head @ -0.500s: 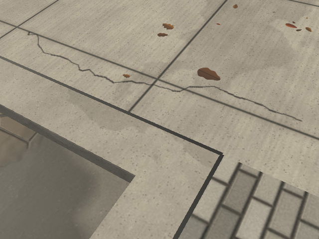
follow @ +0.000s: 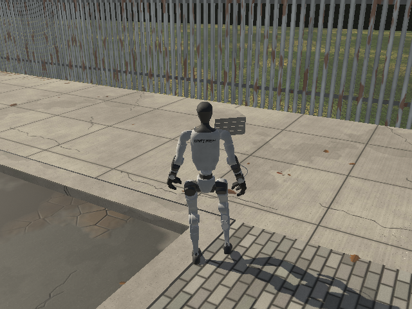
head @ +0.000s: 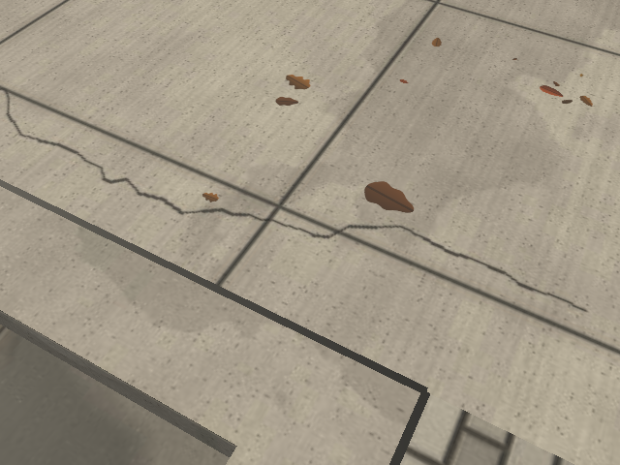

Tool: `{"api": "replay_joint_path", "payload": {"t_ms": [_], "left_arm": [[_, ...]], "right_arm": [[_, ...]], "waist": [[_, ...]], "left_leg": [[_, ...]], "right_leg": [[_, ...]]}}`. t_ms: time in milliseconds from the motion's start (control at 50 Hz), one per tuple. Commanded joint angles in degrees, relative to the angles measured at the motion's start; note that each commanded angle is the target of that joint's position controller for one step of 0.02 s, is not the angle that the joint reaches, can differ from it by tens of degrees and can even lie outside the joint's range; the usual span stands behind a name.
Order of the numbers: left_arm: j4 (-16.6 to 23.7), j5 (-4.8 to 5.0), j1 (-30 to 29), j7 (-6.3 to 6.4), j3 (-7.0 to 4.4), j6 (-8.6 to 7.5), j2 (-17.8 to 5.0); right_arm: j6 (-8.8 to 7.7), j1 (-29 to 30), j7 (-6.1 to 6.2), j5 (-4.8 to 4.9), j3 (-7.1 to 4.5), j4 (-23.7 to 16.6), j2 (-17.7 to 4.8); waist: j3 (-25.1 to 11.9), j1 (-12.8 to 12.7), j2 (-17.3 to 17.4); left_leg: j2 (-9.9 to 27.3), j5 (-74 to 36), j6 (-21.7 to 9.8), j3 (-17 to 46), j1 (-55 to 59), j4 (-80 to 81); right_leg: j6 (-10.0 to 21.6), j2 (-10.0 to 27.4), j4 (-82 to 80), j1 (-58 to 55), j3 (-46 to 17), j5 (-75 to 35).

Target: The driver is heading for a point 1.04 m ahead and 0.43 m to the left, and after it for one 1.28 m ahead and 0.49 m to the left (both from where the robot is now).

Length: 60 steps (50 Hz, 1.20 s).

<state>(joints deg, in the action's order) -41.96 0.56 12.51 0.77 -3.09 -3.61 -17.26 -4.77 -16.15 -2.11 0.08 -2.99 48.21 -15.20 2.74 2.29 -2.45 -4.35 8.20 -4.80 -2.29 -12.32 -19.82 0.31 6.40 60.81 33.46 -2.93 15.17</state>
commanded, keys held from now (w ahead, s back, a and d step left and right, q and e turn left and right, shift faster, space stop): w+q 1.00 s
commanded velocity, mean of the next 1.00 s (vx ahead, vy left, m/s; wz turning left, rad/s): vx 0.50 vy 0.00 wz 0.50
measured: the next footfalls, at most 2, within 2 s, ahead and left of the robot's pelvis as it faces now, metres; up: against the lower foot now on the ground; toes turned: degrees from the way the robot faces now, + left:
right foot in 0.28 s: +0.35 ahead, -0.14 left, +0.00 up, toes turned +10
left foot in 0.80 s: +0.58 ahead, +0.24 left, +0.00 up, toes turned +33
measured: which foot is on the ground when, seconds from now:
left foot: down 0.00-0.28, up 0.30-0.78, down 0.80-1.00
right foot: up 0.00-0.26, down 0.28-0.86, up 0.88-1.00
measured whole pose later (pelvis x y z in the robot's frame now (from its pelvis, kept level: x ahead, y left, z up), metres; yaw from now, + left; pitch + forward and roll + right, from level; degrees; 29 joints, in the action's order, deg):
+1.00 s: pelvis +0.51 +0.13 -0.02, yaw +35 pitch +0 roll +1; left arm -43.5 2.2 10.6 -0.3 -2.7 -4.6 -16.6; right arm -1.9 -9.4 -2.5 0.7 -4.6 40.6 -14.9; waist 9.6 0.8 -1.4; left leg -6.8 9.2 -4.5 -1.3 -20.2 -28.0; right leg 0.0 7.0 69.7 23.3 -2.0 27.5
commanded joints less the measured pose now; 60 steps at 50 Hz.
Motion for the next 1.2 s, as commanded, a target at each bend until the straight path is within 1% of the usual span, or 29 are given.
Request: {"api": "replay_joint_path", "payload": {"t_ms": [20,160,220,260,280,300,320,340,380,400,540,580,600,640,660,720,740,760,800,820,840,860,880,900,940,980,1040,1100,1200], "left_arm": [[3.69,-0.8,-0.31,0.39,-0.82,-0.55,-3.43],[6.35,0.19,-14.26,-1.37,-0.08,-2.53,-2.66],[6.2,0.48,-13.65,-1.9,-0.88,-3.29,-5.1],[3.89,0.44,-5.37,-1.63,-2.21,-3.77,-7.52],[2.66,-0.51,3.07,-1.19,-3.22,-4.02,-10.29],[1.69,-1.37,9.88,-0.86,-4.51,-3.42,-15.39],[0.49,-0.86,11.49,-1.28,-4.09,-2.83,-13.17],[1.54,-0.7,7.73,-1.3,-2.63,-2.74,-7.87],[1.65,-0.84,1.52,-1.29,-1.43,-2.36,-4.2],[1.38,-1.0,-0.37,-1.29,-1.13,-2.46,-3.12],[-1.15,-0.97,-0.51,-0.45,-3.03,-3.06,-7.44],[-0.4,-1.34,-0.7,0.01,-3.23,-3.51,-8.13],[-0.47,-1.08,0.09,0.07,-3.11,-3.58,-7.77],[-0.67,0.24,1.75,-0.22,-3.18,-2.81,-7.45],[-2.27,0.47,6.25,0.45,-3.54,-2.47,-7.58],[-2.28,0.31,9.85,1.28,-4.47,-0.92,-8.37],[-1.18,0.34,7.15,0.79,-4.53,-0.15,-9.47],[-1.09,1.21,6.52,0.86,-4.77,0.61,-10.67],[-1.84,1.36,7.78,0.6,-5.28,0.95,-12.63],[-1.75,1.98,11.94,-0.1,-4.45,1.04,-10.27],[-2.19,1.97,13.06,-0.43,-3.45,1.04,-8.71],[-0.12,1.36,8.67,-0.99,-2.39,0.2,-8.17],[1.43,2.02,7.04,-1.61,-1.82,-1.24,-7.68],[2.64,2.68,2.88,-1.91,-1.55,-2.34,-8.15],[4.69,1.67,-5.2,-1.09,-1.16,-2.86,-7.11],[3.71,1.55,-5.02,-0.62,-1.26,-2.42,-6.18],[3.44,0.54,-4.85,-1.19,-1.12,-1.68,-4.47],[6.3,-1.02,-12.1,-1.47,-0.58,-1.84,-3.84],[8.89,-0.43,-21.48,-3.26,-0.06,-2.67,-3.67]], "right_arm": [[-1.25,3.43,1.05,0.42,-2.0,-3.94,-9.03],[0.47,-4.26,2.17,1.61,-2.6,-1.64,-11.2],[1.48,-4.84,2.66,1.53,-2.95,-1.45,-11.49],[1.97,-3.99,2.69,1.1,-2.64,-1.79,-10.32],[1.83,-3.35,2.4,0.49,-1.47,-2.95,-7.09],[1.09,-7.82,2.35,0.33,-0.05,-5.03,-2.13],[0.45,-8.9,2.24,2.16,-0.11,-6.05,-4.15],[0.53,-5.06,2.37,2.99,-1.61,-5.93,-9.83],[1.16,0.02,2.35,2.0,-2.04,-7.01,-9.5],[1.67,0.54,2.16,1.68,-2.3,-7.36,-8.68],[3.1,5.76,0.96,0.94,-1.1,-11.44,-3.24],[2.94,5.96,0.3,0.33,-1.78,-11.0,-4.61],[2.81,7.57,0.17,1.0,-2.37,-11.33,-5.61],[2.74,13.96,-0.26,1.45,-1.63,-13.61,-4.32],[2.49,17.78,-0.64,1.55,-1.78,-15.27,-3.96],[2.59,22.96,-2.71,2.1,-1.79,-17.57,-4.0],[2.6,22.49,-3.22,1.6,-1.11,-17.31,-2.67],[2.99,22.1,-3.47,1.98,-0.82,-17.85,-1.91],[3.65,15.49,-2.64,1.76,-3.12,-16.19,-5.84],[3.56,10.45,-2.01,1.54,-5.22,-14.76,-10.3],[3.62,2.88,-1.81,2.06,-6.91,-12.88,-11.62],[3.96,-4.98,-1.7,2.83,-7.54,-10.68,-12.22],[3.86,-7.64,-1.27,2.02,-6.99,-9.39,-12.86],[3.59,-8.25,-0.95,0.71,-6.01,-9.51,-11.79],[2.11,-1.27,-0.34,0.64,-4.53,-9.95,-9.04],[1.63,5.02,0.36,0.23,-4.15,-11.41,-8.95],[1.44,5.64,0.8,0.79,-3.87,-11.46,-8.93],[1.52,2.97,2.12,0.99,-3.47,-10.15,-8.62],[0.89,-2.28,3.47,1.42,-3.73,-7.58,-9.52]], "waist": [[-0.45,-2.21,5.46],[0.33,2.85,5.52],[-0.39,1.19,7.11],[-4.23,-3.52,7.71],[-11.95,-7.5,4.81],[-20.55,-7.25,-8.07],[-22.52,-6.92,-16.63],[-14.3,-7.74,-8.53],[-5.82,-5.67,-3.26],[-3.7,-4.29,-3.86],[-1.79,-3.34,-1.29],[-3.0,-3.56,-0.11],[-1.09,-3.74,0.53],[3.0,-6.17,0.27],[3.92,-7.69,-1.43],[7.0,-9.71,1.41],[7.14,-8.98,3.36],[6.55,-8.11,0.85],[0.95,-4.58,0.16],[-4.92,-2.94,1.76],[-12.7,2.39,1.19],[-17.11,7.79,8.08],[-25.39,7.16,12.91],[-26.65,6.92,9.74],[-14.71,3.75,1.94],[-9.02,0.16,1.98],[-4.93,-1.82,2.6],[-0.99,-0.89,4.7],[1.28,1.3,7.43]], "left_leg": [[14.51,-2.81,-10.33,14.79,-0.64,13.6],[13.75,-2.58,-7.69,14.19,2.85,8.83],[15.71,-1.7,-6.22,18.48,6.97,3.93],[13.29,-6.9,-4.16,18.14,5.44,-4.48],[9.52,-3.97,-2.25,15.63,-0.25,-17.85],[1.43,14.47,1.77,8.12,-18.27,-37.82],[1.83,26.21,2.59,9.42,-30.65,-49.46],[5.22,21.57,2.52,11.19,-33.86,-53.38],[8.86,13.35,3.23,9.01,-31.26,-50.87],[10.32,11.02,3.47,9.19,-29.13,-48.19],[10.84,-4.1,5.4,5.71,-24.85,-32.11],[10.46,-14.13,5.04,4.57,-21.95,-33.31],[10.37,-16.52,4.45,5.32,-25.28,-31.16],[9.34,-14.0,3.66,2.45,-26.96,-22.53],[10.69,-15.04,2.99,5.28,-34.04,-25.22],[11.42,-9.57,2.89,5.13,-45.86,-19.68],[9.03,-6.59,3.24,-0.69,-36.2,-14.71],[9.5,-7.34,3.38,1.06,-29.06,-9.67],[2.48,-2.68,1.74,-5.37,-13.97,-12.23],[-1.31,0.15,-1.33,-8.68,-0.02,-13.52],[-1.8,-4.56,-5.28,-6.73,21.03,-11.66],[5.78,-12.08,-11.0,6.47,41.96,-9.16],[15.48,-3.43,-14.31,25.01,45.96,-5.22],[17.92,1.74,-13.81,29.94,42.33,-3.44],[16.41,3.25,-10.39,27.99,27.35,0.57],[14.31,3.04,-9.62,26.01,15.06,3.99],[14.6,1.66,-9.77,25.85,6.05,8.5],[12.43,0.37,-8.7,22.33,1.62,11.07],[11.89,3.54,-6.57,20.87,2.26,10.86]], "right_leg": [[-2.13,1.71,-8.8,2.88,-1.12,-8.33],[-3.63,-3.37,-30.45,-3.33,-0.08,-20.52],[-2.2,-3.94,-34.24,-6.75,-1.22,-15.44],[0.4,-4.55,-36.93,-18.84,0.43,-11.83],[3.82,1.59,-34.84,-32.98,-4.65,-9.95],[10.38,14.9,-36.15,-53.39,-24.05,-3.05],[15.01,19.8,-42.89,-56.24,-41.21,11.18],[12.51,17.02,-44.6,-49.78,-34.07,15.07],[9.69,11.94,-46.62,-37.01,-18.86,1.95],[9.11,10.23,-48.07,-32.8,-13.98,-3.07],[10.29,7.95,-52.66,-28.04,3.75,-19.5],[10.12,9.05,-50.29,-28.45,6.87,-21.91],[9.55,7.77,-49.04,-30.22,7.94,-19.5],[8.4,6.75,-48.82,-30.68,10.31,-14.75],[8.3,10.81,-47.14,-38.52,6.47,-14.15],[7.22,13.81,-42.93,-48.88,6.3,-12.0],[7.28,11.49,-43.61,-40.63,10.16,-13.71],[5.93,11.67,-43.31,-37.28,11.27,-16.09],[6.01,10.93,-34.12,-35.3,14.47,-33.81],[4.27,7.03,-22.49,-30.65,17.75,-45.46],[-0.09,3.89,-7.51,-18.18,19.35,-42.72],[-4.06,-0.9,13.41,2.4,15.92,-9.62],[-3.27,-3.2,23.75,7.0,6.64,16.51],[-1.33,-1.69,22.95,6.58,0.83,18.01],[0.28,0.59,12.65,6.98,0.07,14.24],[0.39,1.25,7.46,2.48,0.1,12.3],[-0.31,0.28,4.0,1.85,1.31,6.49],[-1.82,-1.71,-4.56,3.8,2.68,-6.32],[-1.45,-6.37,-24.98,-2.88,2.01,-20.75]]}}
Keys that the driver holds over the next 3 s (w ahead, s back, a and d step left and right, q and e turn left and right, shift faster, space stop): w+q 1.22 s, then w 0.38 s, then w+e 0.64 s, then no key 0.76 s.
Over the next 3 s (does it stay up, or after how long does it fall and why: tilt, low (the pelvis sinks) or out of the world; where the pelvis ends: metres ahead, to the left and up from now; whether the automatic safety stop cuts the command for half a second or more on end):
stays up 1.24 0.64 -0.01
